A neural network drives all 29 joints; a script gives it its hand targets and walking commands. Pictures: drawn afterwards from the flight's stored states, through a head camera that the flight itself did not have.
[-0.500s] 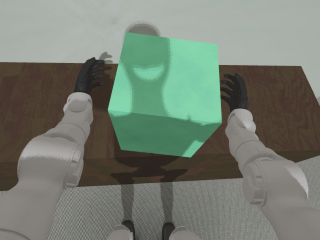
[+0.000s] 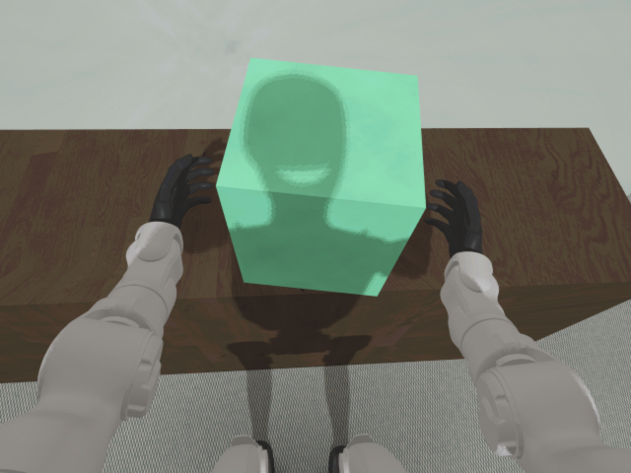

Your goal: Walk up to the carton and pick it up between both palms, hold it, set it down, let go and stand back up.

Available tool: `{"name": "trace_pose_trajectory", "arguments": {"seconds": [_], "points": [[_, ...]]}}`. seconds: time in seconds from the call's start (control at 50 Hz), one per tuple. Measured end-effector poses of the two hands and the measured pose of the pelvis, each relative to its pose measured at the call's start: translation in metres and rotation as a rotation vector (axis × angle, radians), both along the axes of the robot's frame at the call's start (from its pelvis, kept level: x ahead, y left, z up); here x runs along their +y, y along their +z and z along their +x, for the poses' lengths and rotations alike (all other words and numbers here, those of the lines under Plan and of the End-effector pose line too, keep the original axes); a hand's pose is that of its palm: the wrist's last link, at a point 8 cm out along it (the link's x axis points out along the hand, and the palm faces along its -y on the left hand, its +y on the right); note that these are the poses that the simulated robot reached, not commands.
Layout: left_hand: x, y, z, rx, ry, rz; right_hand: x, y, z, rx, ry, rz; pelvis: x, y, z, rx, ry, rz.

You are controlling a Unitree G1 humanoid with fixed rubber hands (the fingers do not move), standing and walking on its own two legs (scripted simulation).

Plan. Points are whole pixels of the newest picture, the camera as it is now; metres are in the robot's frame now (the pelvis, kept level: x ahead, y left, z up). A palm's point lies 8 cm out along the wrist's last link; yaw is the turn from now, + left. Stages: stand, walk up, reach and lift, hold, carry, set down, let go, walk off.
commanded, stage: set down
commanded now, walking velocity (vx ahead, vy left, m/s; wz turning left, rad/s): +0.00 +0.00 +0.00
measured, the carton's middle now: (321, 190) +0.48 -0.03 +0.01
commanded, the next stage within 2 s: none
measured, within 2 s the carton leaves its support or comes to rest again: neither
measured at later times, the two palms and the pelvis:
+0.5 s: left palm (129, 274) +0.37 +0.20 +0.02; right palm (467, 287) +0.33 -0.20 +0.02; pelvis -0.01 +0.00 +0.01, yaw +1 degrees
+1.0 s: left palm (97, 352) +0.28 +0.23 +0.02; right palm (486, 359) +0.24 -0.21 +0.01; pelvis +0.03 -0.01 +0.05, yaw +2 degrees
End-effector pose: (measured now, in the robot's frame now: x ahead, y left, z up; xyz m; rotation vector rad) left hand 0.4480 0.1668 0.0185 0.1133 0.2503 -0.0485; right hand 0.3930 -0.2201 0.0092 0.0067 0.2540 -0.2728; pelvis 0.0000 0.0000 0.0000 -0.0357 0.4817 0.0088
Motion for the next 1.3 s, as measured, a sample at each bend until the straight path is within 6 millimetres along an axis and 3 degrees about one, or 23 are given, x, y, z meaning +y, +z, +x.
{"name": "trace_pose_trajectory", "arguments": {"seconds": [0.22,0.42,0.64,0.84,1.04,1.3], "points": [[0.011,0.005,-0.032,-0.021,0.015,-0.028,-0.004,0.021,-0.026,-0.027,-0.003,-0.027,0.001,0.001,-0.012,-0.092,0.003,0.005],[0.03,-0.002,-0.07,-0.001,0.027,-0.018,0.012,0.01,-0.058,0.017,0.017,0.001,0.002,0.01,-0.013,-0.173,0.018,0.0],[0.048,0.007,-0.107,-0.002,0.053,-0.028,0.019,0.013,-0.087,-0.011,0.014,0.009,0.003,0.028,0.002,-0.266,0.022,0.005],[0.054,0.002,-0.137,0.027,0.059,-0.03,0.016,0.011,-0.115,-0.003,-0.011,0.022,0.0,0.04,0.017,-0.352,0.023,0.014],[0.06,-0.003,-0.181,0.051,0.067,-0.035,0.014,0.004,-0.16,0.037,-0.029,0.023,-0.007,0.048,0.031,-0.442,0.028,0.025],[0.062,-0.005,-0.208,0.1,0.082,-0.019,0.006,0.009,-0.168,0.046,0.032,0.017,-0.011,0.05,0.041,-0.514,0.008,0.038]]}}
